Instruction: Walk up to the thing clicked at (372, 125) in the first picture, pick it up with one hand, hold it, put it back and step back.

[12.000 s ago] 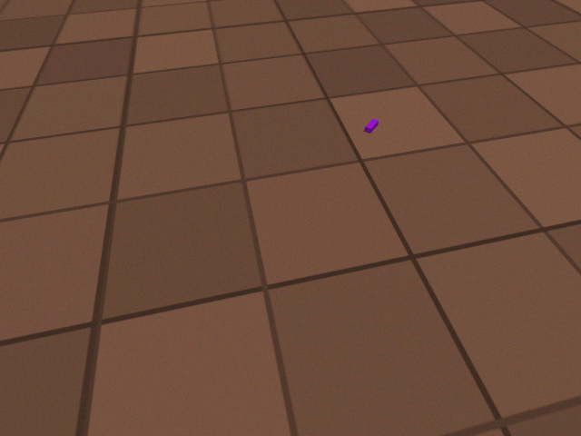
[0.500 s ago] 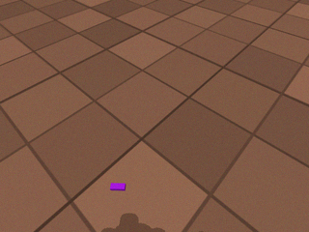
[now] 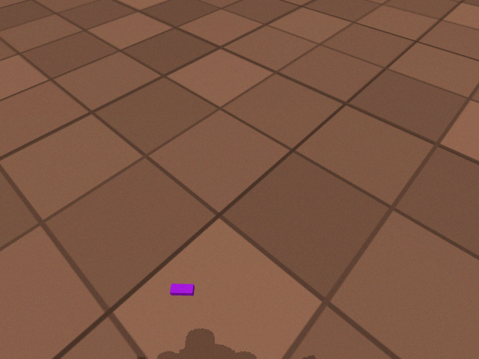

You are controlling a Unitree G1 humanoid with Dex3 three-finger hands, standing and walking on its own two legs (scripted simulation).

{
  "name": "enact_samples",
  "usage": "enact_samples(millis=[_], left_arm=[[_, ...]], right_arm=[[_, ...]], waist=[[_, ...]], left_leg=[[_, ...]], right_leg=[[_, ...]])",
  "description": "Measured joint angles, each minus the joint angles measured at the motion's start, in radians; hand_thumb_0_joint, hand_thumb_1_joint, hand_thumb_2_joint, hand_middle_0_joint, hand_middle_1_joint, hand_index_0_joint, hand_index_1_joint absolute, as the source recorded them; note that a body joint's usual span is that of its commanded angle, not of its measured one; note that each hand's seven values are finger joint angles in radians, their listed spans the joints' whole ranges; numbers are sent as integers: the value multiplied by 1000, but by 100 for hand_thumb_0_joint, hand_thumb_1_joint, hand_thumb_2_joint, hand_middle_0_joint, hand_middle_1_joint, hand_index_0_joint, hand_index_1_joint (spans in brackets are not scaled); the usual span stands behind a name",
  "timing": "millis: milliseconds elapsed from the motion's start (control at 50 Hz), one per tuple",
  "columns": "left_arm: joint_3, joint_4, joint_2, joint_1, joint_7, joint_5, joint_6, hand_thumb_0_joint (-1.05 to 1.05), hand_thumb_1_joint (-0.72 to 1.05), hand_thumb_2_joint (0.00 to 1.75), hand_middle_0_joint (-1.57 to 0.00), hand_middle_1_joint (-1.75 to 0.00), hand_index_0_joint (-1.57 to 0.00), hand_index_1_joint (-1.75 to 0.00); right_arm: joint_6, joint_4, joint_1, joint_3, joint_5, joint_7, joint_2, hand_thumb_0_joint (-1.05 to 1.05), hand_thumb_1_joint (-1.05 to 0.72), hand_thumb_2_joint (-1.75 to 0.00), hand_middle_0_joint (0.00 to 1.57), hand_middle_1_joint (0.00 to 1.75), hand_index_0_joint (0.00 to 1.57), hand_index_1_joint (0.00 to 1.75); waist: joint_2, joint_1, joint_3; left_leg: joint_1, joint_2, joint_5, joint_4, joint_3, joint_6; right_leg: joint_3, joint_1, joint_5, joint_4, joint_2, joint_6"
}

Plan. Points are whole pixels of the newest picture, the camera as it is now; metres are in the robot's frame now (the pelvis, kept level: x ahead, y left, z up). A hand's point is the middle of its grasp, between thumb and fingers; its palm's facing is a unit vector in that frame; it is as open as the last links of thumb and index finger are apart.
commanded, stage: stand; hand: left
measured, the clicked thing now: (182, 289) +0.50 +0.28 -0.77
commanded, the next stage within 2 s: walk up in 0.46 s
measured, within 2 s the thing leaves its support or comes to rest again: neither
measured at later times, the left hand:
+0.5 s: hand out of the picture +0.07 +0.26 -0.16, palm faces -0.03 -0.94 -0.35, open 7.4 cm
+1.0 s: hand out of the picture +0.14 +0.36 -0.17, palm faces -0.09 -0.92 -0.38, open 7.4 cm
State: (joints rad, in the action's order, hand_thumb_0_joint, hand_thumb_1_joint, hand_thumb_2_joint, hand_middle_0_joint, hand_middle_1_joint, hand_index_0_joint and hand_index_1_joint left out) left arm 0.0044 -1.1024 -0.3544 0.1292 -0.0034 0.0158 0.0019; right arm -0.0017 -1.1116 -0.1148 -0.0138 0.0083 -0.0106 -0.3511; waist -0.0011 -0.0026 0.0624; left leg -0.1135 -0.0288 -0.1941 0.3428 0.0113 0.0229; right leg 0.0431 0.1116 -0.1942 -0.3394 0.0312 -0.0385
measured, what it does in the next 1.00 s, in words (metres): steps to the left: left foot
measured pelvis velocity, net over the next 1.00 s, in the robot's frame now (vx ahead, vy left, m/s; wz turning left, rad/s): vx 0.08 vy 0.09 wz -0.04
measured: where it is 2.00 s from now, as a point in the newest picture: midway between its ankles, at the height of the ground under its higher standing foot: outside the picture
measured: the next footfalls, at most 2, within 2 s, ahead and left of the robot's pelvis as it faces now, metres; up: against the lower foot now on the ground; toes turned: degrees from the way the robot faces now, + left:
left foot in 0.72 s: +0.12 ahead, +0.19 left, +0.00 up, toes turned -2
right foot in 1.10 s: +0.13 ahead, -0.08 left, +0.00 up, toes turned -3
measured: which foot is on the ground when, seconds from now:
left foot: down 0.00-0.50, up 0.52-0.70, down 0.72-1.00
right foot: down 0.00-0.72, up 0.74-1.00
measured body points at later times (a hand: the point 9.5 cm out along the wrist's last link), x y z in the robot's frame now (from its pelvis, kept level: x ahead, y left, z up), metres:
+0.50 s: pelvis +0.00 +0.00 +0.00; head +0.02 +0.00 +0.45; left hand +0.07 +0.30 -0.13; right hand +0.08 -0.30 -0.13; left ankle +0.00 +0.13 -0.75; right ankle +0.00 -0.15 -0.75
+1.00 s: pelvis +0.08 +0.09 -0.02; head +0.11 +0.10 +0.43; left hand +0.15 +0.41 -0.15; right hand +0.11 -0.23 -0.13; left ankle +0.09 +0.20 -0.75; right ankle +0.11 -0.05 -0.72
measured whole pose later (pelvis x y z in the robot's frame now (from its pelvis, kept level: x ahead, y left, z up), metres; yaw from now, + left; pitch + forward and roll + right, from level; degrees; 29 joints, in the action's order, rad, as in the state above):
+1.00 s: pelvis +0.08 +0.09 -0.02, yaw -2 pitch -3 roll -1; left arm -0.05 -0.96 -0.42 0.22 -0.02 0.02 -0.04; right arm -0.03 -0.90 -0.26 -0.05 0.02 -0.01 -0.35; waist 0.03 -0.01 0.14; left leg -0.22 -0.04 -0.31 0.58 0.07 -0.01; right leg 0.03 0.36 -0.42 -0.78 -0.01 0.03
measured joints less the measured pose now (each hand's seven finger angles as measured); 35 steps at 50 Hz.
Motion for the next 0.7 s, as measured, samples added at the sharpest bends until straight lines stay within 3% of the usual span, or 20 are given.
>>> enact_samples(millis=[460,500,540,600,660,700], left_arm=[[-1,0,0,-1,2,0,1,0,90,90,-20,-30,-20,-30],[-12,16,2,12,0,2,12,0,90,90,-20,-30,-21,-30],[-30,40,7,46,2,13,30,0,90,90,-21,-30,-21,-30],[-50,74,2,100,10,23,46,0,90,90,-21,-30,-21,-30],[-64,89,-24,140,13,30,43,0,90,90,-21,-30,-21,-30],[-68,96,-52,156,10,32,31,0,90,90,-21,-30,-21,-30]], right_arm=[[2,1,0,-1,0,1,1,1,-90,-89,20,30,20,30],[16,29,-13,-19,15,-17,-7,1,-90,-89,20,30,20,30],[36,61,-35,-39,33,-35,-28,1,-90,-89,20,30,20,30],[54,103,-63,-64,43,-58,-64,1,-90,-89,20,30,20,30],[49,144,-85,-84,43,-72,-88,1,-90,-89,20,30,20,30],[37,166,-100,-95,40,-73,-92,1,-90,-89,20,30,20,30]], waist=[[1,-1,0],[-8,-2,-1],[-26,1,-12],[-49,18,-14],[-57,19,4],[-43,16,16]], left_leg=[[4,-1,-5,1,1,0],[-19,-4,-60,63,-1,-18],[-83,-2,-191,222,-13,-39],[-196,-4,-227,443,-35,-44],[-251,-36,-247,448,-47,-37],[-241,-50,-197,352,-40,-34]], right_leg=[[1,-6,-2,4,-1,0],[-2,1,-22,-22,-5,11],[-8,7,-47,-47,-8,20],[-4,1,-63,-48,-6,37],[-5,-14,-78,-54,8,22],[-1,-5,-115,-106,30,2]])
